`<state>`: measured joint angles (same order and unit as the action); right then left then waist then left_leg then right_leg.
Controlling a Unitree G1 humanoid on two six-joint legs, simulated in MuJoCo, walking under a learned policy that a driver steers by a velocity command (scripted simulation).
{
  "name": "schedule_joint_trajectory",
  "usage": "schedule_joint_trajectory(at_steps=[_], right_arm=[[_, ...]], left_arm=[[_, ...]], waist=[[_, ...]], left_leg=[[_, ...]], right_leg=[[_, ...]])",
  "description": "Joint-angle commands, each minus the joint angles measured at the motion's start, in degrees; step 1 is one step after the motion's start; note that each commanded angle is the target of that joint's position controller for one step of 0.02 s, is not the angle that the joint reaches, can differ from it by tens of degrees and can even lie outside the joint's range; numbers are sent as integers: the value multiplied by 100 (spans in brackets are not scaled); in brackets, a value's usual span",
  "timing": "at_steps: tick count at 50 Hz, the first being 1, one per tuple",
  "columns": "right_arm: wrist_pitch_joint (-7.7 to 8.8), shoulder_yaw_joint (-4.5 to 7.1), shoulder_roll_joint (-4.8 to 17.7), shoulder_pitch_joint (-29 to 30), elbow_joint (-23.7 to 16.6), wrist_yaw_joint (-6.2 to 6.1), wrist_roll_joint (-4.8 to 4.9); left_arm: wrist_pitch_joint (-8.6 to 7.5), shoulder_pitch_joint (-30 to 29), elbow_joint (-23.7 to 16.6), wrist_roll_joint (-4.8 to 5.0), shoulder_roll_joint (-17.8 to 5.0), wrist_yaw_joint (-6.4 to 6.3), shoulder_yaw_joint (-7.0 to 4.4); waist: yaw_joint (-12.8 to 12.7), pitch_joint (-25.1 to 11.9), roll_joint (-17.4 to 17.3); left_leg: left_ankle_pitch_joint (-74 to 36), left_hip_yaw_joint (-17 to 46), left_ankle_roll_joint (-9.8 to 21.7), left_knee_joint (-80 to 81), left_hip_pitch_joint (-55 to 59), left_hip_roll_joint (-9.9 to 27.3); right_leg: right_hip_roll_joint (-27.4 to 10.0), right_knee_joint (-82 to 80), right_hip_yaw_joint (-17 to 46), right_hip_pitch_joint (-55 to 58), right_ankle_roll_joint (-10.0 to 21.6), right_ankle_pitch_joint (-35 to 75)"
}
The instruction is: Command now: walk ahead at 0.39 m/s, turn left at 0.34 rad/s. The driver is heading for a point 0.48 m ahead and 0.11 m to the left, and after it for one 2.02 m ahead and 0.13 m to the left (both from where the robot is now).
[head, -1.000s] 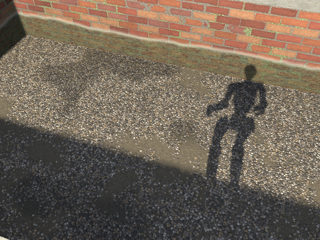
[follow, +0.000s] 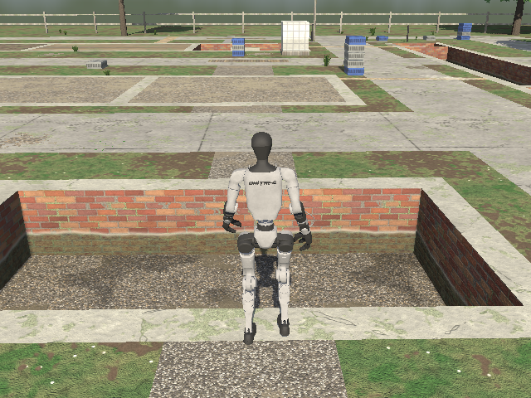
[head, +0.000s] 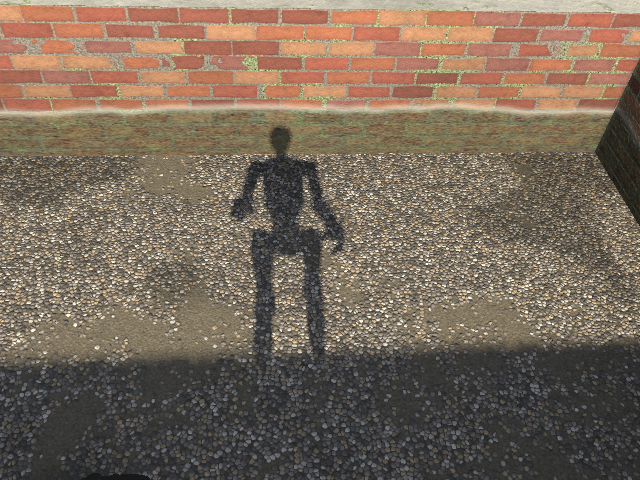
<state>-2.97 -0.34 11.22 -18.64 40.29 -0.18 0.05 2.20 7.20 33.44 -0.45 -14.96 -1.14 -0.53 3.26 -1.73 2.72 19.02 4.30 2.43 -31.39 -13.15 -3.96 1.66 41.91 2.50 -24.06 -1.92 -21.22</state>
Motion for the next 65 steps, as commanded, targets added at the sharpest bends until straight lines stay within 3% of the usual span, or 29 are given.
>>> schedule_joint_trajectory(at_steps=[1, 2, 5, 7, 8, 10, 14, 16, 19, 26, 32, 35, 37, 39, 40, 42, 44, 45, 46, 47, 49, 54, 56, 59, 60, 61, 62, 63, 65], right_arm=[[62, 214, 863, 927, -619, -99, -37], [28, 200, 888, 1096, -664, -98, -86], [-104, 181, 803, 1170, -794, -102, -58], [-54, 98, 439, 884, -927, -140, 59], [-57, 133, 549, 968, -1009, -140, 11], [-29, 214, 770, 1164, -1067, -99, -54], [-42, 131, 495, 940, -1028, 10, -61], [-75, 146, 585, 1194, -1064, -31, -28], [-119, 155, 734, 1594, -1216, -88, 28], [-37, 170, 766, 1666, -1292, -142, 77], [-85, 182, 620, 1852, -1331, -175, 33], [-146, 156, 533, 1575, -1200, -138, 82], [-159, 209, 796, 1146, -1050, -157, 185], [-170, 269, 1093, 922, -1027, -210, 36], [-163, 328, 1211, 862, -1033, -257, -17], [-156, 373, 1129, 1842, -1260, -313, 6], [-149, 312, 825, 2579, -1385, -292, 68], [-91, 220, 473, 2426, -1343, -284, 165], [-66, 161, 303, 2223, -1508, -298, 235], [-38, 296, 658, 2201, -1363, -328, 60], [32, 355, 718, 2105, -1197, -276, 5], [-226, 195, 441, 1887, -1118, -133, -10], [-212, 123, 342, 2046, -1142, -39, 21], [-145, 37, 250, 1800, -1094, 17, -135], [-75, 63, 450, 1429, -1040, 39, -140], [-6, 251, 1126, 1243, -1039, 46, -99], [73, 296, 1239, 903, -979, 31, -83], [160, 295, 1179, 689, -901, -38, -89], [321, 238, 895, 891, -861, -164, -161]], left_arm=[[-113, -581, -669, -63, -169, 35, 0], [-64, -491, -649, -159, 20, 68, 77], [-63, 125, -435, -275, 61, 24, 117], [-129, 251, -419, -226, -362, 6, -33], [-116, 255, -461, -188, -452, 12, -42], [-84, 162, -518, -195, -377, 4, 5], [-130, -625, -688, -195, -157, 15, 88], [-134, -562, -791, -205, 50, 45, 137], [-152, -368, -822, -183, 15, 108, 94], [-207, 213, -729, -178, -172, 169, -12], [-155, 606, -417, -159, -402, 0, -157], [-95, 252, -423, -167, -252, -1, -133], [22, -146, -650, -141, -131, 66, -102], [63, -495, -920, -81, -114, 121, -78], [16, -468, -930, -54, -270, 131, -97], [-223, -279, -788, 52, -468, 75, -157], [-316, 381, -472, 24, -160, -22, -85], [-318, 870, -296, -128, -67, -101, -60], [-276, 873, -293, -207, -629, -97, -202], [-200, 1088, -195, -130, -526, -97, -182], [-211, 973, -281, -104, -342, -58, -80], [-452, 45, -316, 35, -221, 154, 13], [-397, 166, -250, 96, -398, 206, -83], [-202, 53, -355, 189, -431, 256, -136], [-179, -129, -523, 160, -167, 320, -55], [-171, -81, -691, 115, 45, 328, 3], [-95, -319, -742, 38, -290, 312, -101], [-58, -501, -761, 26, -451, 288, -205], [-67, -81, -565, 80, -259, 202, -216]], waist=[[-397, 38, -1037], [-456, -94, -1191], [-559, -278, -734], [-534, -733, 760], [-612, -511, 1066], [-563, -139, 721], [-14, -316, 482], [-131, -323, -95], [-198, -252, -892], [-432, -394, -264], [-535, -386, 130], [-286, -361, -107], [17, -293, -946], [232, -192, -1600], [230, -271, -1434], [-230, -507, -1235], [-758, -689, -815], [-850, -1008, -171], [-822, -1089, 1561], [-914, -821, 1015], [-706, -512, 167], [-106, -211, 591], [-198, -226, 660], [-87, -146, 236], [28, -216, -260], [120, -390, -1867], [368, -53, -2102], [415, 211, -1688], [-55, 48, -1235]], left_leg=[[-3025, 1396, 544, 835, -104, 833], [-3177, 1316, 517, 727, -326, 737], [-2025, 1348, 306, 305, -721, 519], [429, 689, -30, -319, -1392, 16], [773, 447, -150, -764, -1572, -75], [651, 157, -233, -969, -1594, -28], [-199, 89, -64, -432, -459, 30], [-369, 427, 34, -309, -500, 133], [-831, 1072, 183, 30, -776, 269], [-589, 1021, 143, -548, -1598, 131], [-666, 157, 177, -1404, -1953, 143], [-1931, 61, 343, -1011, -1184, 189], [-3784, 1005, 675, -923, -1028, 288], [-4376, 2571, 1279, -368, -95, 810], [-4423, 2979, 1441, -237, 293, 969], [-3936, 2768, 1171, -34, 22, 819], [-2928, 2219, 749, -148, -1019, 479], [-1811, 1738, 434, -977, -1917, 209], [559, 932, 171, -1560, -2577, -344], [1308, 853, 27, -2173, -2811, -355], [1183, 769, -191, -3174, -2800, -323], [379, 47, -498, -1846, -1348, 108], [173, -600, -441, -1068, -686, 132], [-548, -623, -228, -333, 319, 207], [-414, -122, -126, -186, 793, 670], [695, 1016, 264, 787, 206, 1447], [1298, 1984, 650, 1473, 115, 1991], [1145, 2303, 901, 1539, -22, 2197], [-128, 1652, 940, 1292, -103, 2083]], right_leg=[[170, -211, -185, 45, -139, 720], [249, -333, -282, 505, -121, 781], [43, -1217, -299, 1758, 59, 1281], [-933, -1161, 656, 2533, 460, 1418], [-1323, -1560, 1220, 2313, 692, 1198], [-1576, -1776, 1520, 1744, 988, 1541], [-806, -1402, 199, 968, 564, 1106], [-522, -943, -281, 1115, 362, 1448], [-266, -545, -639, 1339, 149, 1511], [-858, -541, -491, 2313, 413, 1743], [-1640, -423, -532, 2345, 717, 3120], [-1153, 28, -1107, 1533, 404, 2089], [-348, 768, -1433, 836, 121, 394], [206, 1669, -912, -1019, -165, -1788], [240, 1729, -489, -1475, -203, -1788], [211, 764, -187, -616, -132, -929], [82, -793, -363, 1494, 26, 574], [-596, -1106, 76, 3057, 256, 1312], [-1846, -1038, 1554, 3277, 772, 3151], [-2231, -1112, 1999, 3089, 1151, 4216], [-2218, -1157, 1781, 2429, 1407, 4388], [-1305, -1599, 539, 851, 988, 3504], [-1075, -1634, 553, 585, 980, 2031], [-747, -1345, 680, -94, 722, -109], [-365, -807, 404, -781, 525, -727], [151, 329, -496, -743, 252, -654], [212, 1177, -396, -1256, 185, -1083], [215, 1981, 40, -1652, 145, -1087], [97, 2470, 432, -1552, 96, -643]])
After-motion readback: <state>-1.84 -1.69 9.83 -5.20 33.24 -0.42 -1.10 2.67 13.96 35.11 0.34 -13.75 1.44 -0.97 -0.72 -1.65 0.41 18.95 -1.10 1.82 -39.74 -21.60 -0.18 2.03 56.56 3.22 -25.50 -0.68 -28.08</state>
